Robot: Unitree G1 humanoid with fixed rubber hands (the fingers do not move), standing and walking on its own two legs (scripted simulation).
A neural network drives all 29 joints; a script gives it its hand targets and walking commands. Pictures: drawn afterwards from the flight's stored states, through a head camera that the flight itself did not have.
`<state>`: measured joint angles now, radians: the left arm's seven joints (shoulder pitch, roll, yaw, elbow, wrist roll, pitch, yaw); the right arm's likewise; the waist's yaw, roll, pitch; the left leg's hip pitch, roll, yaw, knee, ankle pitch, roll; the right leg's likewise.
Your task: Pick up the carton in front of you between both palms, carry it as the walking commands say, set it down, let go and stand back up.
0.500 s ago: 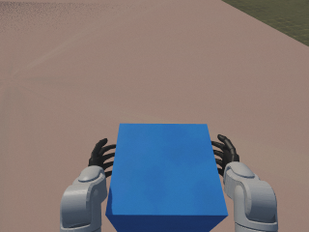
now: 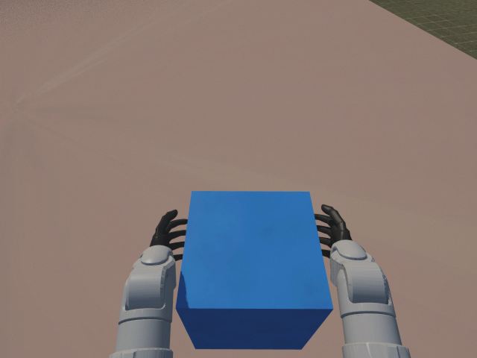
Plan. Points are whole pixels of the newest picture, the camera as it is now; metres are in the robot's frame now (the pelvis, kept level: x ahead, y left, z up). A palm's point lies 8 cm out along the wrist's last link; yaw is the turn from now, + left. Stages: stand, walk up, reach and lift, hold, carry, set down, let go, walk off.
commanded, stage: carry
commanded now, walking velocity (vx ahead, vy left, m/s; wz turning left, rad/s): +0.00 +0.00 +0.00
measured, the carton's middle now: (249, 274) +0.28 +0.00 -0.05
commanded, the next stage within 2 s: hold in 1.06 s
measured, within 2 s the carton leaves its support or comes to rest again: neither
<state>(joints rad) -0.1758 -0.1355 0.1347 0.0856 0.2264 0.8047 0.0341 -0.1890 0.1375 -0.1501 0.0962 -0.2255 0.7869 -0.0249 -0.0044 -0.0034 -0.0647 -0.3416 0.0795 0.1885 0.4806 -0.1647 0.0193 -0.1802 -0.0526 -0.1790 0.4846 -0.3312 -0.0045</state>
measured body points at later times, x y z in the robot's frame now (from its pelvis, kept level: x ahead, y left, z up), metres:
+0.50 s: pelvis +0.00 -0.01 +0.00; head +0.00 -0.01 +0.45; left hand +0.30 +0.14 +0.03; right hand +0.31 -0.16 +0.03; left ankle +0.05 +0.11 -0.74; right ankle -0.05 -0.10 -0.74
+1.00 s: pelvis +0.00 -0.02 +0.00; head -0.01 -0.02 +0.45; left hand +0.30 +0.13 +0.03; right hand +0.30 -0.17 +0.03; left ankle +0.05 +0.11 -0.74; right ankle -0.05 -0.10 -0.74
